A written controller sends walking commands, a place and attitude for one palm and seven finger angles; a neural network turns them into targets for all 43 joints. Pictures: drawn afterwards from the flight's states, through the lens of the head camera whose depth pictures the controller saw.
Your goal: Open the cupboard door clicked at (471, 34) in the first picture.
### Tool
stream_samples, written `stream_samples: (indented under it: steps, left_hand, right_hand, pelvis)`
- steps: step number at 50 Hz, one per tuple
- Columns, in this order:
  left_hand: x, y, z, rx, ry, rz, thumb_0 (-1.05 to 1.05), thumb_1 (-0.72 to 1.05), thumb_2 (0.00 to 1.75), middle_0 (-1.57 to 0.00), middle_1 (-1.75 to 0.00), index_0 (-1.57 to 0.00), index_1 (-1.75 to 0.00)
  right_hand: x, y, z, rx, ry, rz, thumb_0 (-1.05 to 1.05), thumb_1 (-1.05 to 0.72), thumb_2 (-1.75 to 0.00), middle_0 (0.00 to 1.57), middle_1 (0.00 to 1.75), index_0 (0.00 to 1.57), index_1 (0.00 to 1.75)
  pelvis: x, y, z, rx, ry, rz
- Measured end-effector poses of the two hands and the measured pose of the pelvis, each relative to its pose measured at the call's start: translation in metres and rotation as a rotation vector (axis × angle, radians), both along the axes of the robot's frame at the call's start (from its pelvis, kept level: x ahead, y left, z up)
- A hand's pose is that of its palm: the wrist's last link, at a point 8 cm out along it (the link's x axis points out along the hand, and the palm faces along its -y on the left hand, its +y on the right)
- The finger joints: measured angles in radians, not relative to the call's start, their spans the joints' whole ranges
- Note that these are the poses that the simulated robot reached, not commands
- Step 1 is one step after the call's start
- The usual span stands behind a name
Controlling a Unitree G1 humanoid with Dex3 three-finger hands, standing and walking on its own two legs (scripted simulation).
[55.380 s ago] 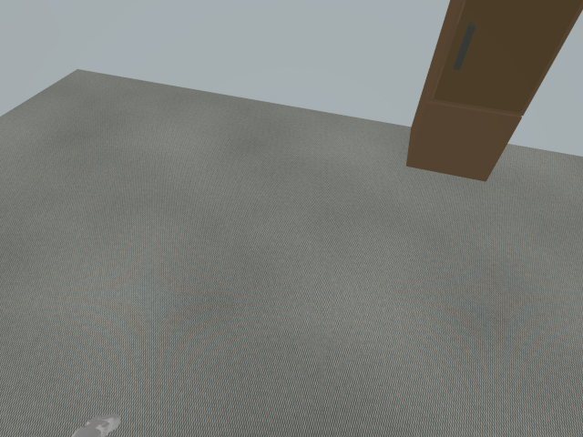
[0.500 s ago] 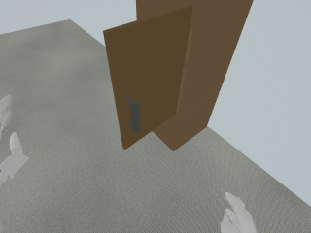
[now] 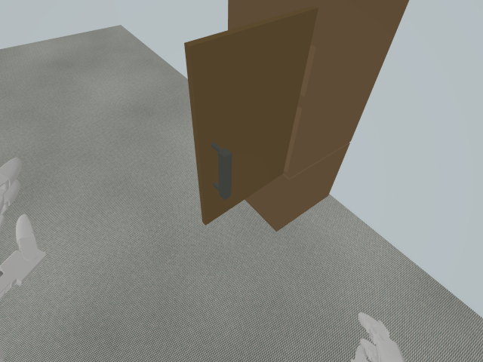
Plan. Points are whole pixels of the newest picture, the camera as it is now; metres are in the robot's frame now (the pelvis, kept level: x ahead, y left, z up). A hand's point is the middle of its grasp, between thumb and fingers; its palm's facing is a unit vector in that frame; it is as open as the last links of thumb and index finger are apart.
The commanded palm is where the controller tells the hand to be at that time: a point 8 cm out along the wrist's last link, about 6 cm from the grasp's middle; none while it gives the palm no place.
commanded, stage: let the arm hang, fingers relaxed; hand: left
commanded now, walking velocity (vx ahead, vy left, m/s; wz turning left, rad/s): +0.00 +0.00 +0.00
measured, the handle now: (220, 171) +0.60 +0.09 -0.10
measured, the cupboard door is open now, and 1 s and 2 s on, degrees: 93 93 93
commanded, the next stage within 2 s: look to check the result in 1.20 s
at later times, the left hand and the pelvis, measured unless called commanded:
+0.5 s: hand out of the picture -0.01 +0.16 -0.18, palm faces +0.03 -0.99 -0.16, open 7.2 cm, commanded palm none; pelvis -0.01 -0.02 -0.01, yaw +3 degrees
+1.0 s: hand out of the picture +0.06 +0.20 -0.16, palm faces +0.04 -0.95 -0.31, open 7.4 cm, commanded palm none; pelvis +0.01 -0.02 +0.00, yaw +2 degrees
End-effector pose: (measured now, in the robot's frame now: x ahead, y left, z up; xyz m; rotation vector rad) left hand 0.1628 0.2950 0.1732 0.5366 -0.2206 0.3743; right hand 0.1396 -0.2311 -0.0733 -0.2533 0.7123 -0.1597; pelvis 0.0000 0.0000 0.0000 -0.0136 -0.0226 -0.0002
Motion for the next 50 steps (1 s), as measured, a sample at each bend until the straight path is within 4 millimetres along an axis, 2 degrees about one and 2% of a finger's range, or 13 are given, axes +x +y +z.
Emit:
stream_samples:
  steps: [4, 6, 9, 12, 16, 18, 21, 27, 30, 33, 37, 42, 50]
  left_hand:
    - [0.001, 0.002, 0.006, 0.036, 0.01, -0.009, 0.01, 0.89, 0.9, -0.21, -0.3, -0.21, -0.31]
    - [0.003, 0.006, -0.003, 0.043, 0.048, -0.009, 0.01, 0.89, 0.9, -0.21, -0.3, -0.21, -0.31]
    - [0.016, 0.017, -0.075, -0.063, 0.339, 0.027, 0.0, 0.9, 0.9, -0.21, -0.3, -0.2, -0.3]
    - [0.004, 0.011, -0.167, -0.213, 0.706, 0.084, 0.0, 0.9, 0.9, -0.2, -0.3, -0.2, -0.3]
    - [-0.051, -0.028, -0.261, -0.385, 1.094, 0.093, 0.01, 0.91, 0.9, -0.2, -0.29, -0.19, -0.3]
    - [-0.084, -0.051, -0.293, -0.467, 1.237, 0.09, 0.01, 0.91, 0.9, -0.2, -0.29, -0.19, -0.3]
    - [-0.13, -0.078, -0.321, -0.568, 1.394, 0.118, 0.01, 0.92, 0.9, -0.21, -0.3, -0.2, -0.3]
    - [-0.197, -0.079, -0.327, -0.63, 1.558, 0.244, 0.01, 0.95, 0.9, -0.21, -0.3, -0.2, -0.3]
    - [-0.214, -0.07, -0.322, -0.62, 1.592, 0.303, 0.01, 0.94, 0.9, -0.21, -0.3, -0.2, -0.3]
    - [-0.218, -0.059, -0.315, -0.594, 1.599, 0.346, 0.01, 0.93, 0.9, -0.21, -0.3, -0.2, -0.3]
    - [-0.204, -0.046, -0.308, -0.554, 1.568, 0.37, 0.01, 0.92, 0.9, -0.21, -0.3, -0.2, -0.3]
    - [-0.17, -0.038, -0.3, -0.514, 1.491, 0.355, 0.01, 0.91, 0.9, -0.2, -0.3, -0.2, -0.3]
    - [-0.112, -0.046, -0.295, -0.49, 1.391, 0.28, 0.0, 0.91, 0.9, -0.2, -0.3, -0.2, -0.3]
  right_hand:
    - [0.007, 0.003, -0.001, 0.021, -0.009, -0.002, 0.02, -0.9, -0.9, 0.2, 0.3, 0.2, 0.3]
    - [0.011, 0.003, -0.005, 0.036, -0.007, 0.016, 0.01, -0.9, -0.9, 0.2, 0.3, 0.2, 0.3]
    - [0.013, -0.003, -0.029, 0.057, 0.079, 0.062, 0.01, -0.9, -0.9, 0.2, 0.3, 0.2, 0.3]
    - [0.006, -0.013, -0.047, 0.057, 0.163, 0.051, 0.01, -0.9, -0.9, 0.2, 0.3, 0.2, 0.3]
    - [-0.022, -0.026, -0.054, 0.037, 0.274, 0.02, 0.01, -0.91, -0.9, 0.2, 0.3, 0.2, 0.3]
    - [-0.04, -0.033, -0.054, 0.017, 0.348, 0.006, 0.01, -0.91, -0.9, 0.2, 0.3, 0.2, 0.3]
    - [-0.07, -0.041, -0.054, -0.011, 0.465, -0.017, 0.01, -0.91, -0.9, 0.2, 0.3, 0.2, 0.3]
    - [-0.116, -0.046, -0.059, -0.018, 0.647, -0.049, 0.01, -0.91, -0.9, 0.2, 0.3, 0.2, 0.3]
    - [-0.126, -0.044, -0.063, 0.0, 0.684, -0.06, 0.01, -0.91, -0.9, 0.2, 0.3, 0.2, 0.3]
    - [-0.129, -0.04, -0.069, 0.025, 0.694, -0.066, 0.01, -0.91, -0.9, 0.2, 0.3, 0.2, 0.3]
    - [-0.126, -0.033, -0.075, 0.055, 0.687, -0.061, 0.01, -0.91, -0.9, 0.2, 0.3, 0.2, 0.3]
    - [-0.114, -0.029, -0.079, 0.08, 0.662, -0.05, 0.01, -0.91, -0.9, 0.2, 0.3, 0.2, 0.3]
    - [-0.089, -0.034, -0.076, 0.082, 0.615, -0.047, 0.01, -0.91, -0.9, 0.2, 0.3, 0.2, 0.3]
  pelvis:
    - [0.004, 0.0, 0.0, -0.007, 0.009, -0.003]
    - [0.005, 0.002, -0.001, -0.012, 0.02, 0.004]
    - [0.001, 0.006, -0.007, -0.009, 0.027, 0.019]
    - [-0.003, 0.007, -0.011, 0.003, 0.021, 0.019]
    - [-0.007, 0.001, -0.012, 0.011, 0.008, 0.019]
    - [-0.008, -0.003, -0.012, 0.011, 0.001, 0.024]
    - [-0.009, -0.009, -0.01, 0.008, -0.004, 0.033]
    - [-0.009, -0.017, -0.006, -0.003, -0.005, 0.05]
    - [-0.007, -0.018, -0.005, -0.006, -0.01, 0.053]
    - [-0.006, -0.019, -0.004, -0.006, -0.015, 0.051]
    - [-0.004, -0.019, -0.003, -0.002, -0.019, 0.049]
    - [0.0, -0.02, -0.002, 0.006, -0.018, 0.046]
    - [0.011, -0.023, 0.0, 0.014, -0.016, 0.041]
